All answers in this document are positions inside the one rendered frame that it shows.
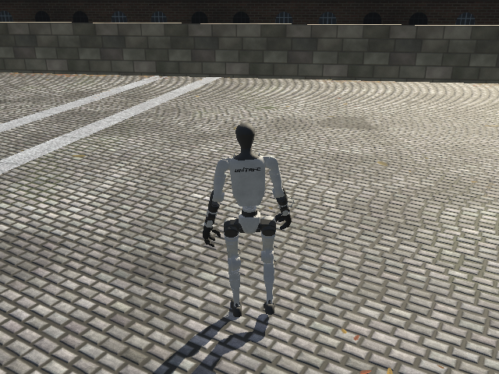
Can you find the left robot upper arm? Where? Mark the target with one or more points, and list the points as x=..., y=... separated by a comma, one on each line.
x=219, y=179

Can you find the left robot shin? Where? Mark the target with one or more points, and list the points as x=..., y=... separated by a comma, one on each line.
x=234, y=279

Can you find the left robot forearm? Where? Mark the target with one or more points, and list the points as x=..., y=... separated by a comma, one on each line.
x=211, y=212

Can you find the left robot hand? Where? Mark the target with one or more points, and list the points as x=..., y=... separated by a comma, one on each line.
x=207, y=235

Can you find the right robot upper arm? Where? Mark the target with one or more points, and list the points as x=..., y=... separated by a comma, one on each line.
x=275, y=174

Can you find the robot torso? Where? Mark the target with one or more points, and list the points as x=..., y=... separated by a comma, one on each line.
x=248, y=188

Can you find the right robot hand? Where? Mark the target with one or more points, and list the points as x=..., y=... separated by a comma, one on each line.
x=281, y=218

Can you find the right robot forearm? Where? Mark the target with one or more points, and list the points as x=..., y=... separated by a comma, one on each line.
x=283, y=204

